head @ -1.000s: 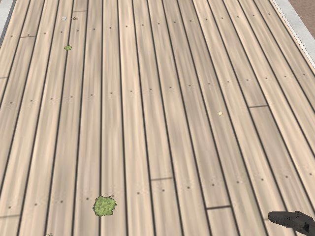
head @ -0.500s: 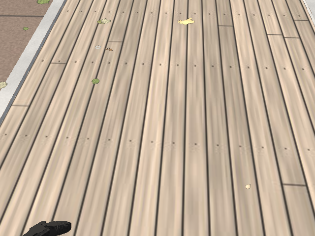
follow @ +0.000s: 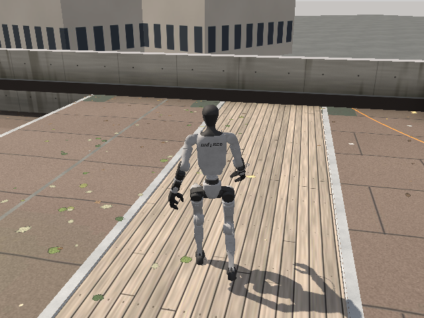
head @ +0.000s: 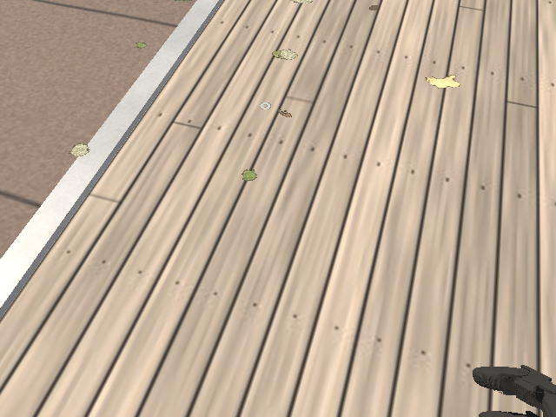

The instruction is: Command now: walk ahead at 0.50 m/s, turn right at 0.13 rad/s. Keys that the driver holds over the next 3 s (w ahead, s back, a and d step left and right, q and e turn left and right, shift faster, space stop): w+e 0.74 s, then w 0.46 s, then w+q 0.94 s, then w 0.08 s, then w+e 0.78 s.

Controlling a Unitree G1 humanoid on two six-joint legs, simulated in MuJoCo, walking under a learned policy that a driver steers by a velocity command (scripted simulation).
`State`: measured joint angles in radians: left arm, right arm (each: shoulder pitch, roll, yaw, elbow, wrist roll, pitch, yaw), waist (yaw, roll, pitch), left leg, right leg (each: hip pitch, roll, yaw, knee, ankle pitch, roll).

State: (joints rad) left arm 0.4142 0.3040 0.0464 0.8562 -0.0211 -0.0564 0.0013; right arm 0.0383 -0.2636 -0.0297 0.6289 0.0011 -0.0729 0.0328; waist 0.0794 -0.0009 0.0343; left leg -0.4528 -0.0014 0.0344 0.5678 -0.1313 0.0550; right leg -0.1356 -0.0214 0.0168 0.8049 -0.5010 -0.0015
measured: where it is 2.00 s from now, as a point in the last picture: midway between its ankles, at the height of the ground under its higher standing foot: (424, 240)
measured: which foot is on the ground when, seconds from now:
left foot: down 0.00-0.50, up 0.52-0.96, down 0.98-1.00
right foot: up 0.00-0.46, down 0.48-1.00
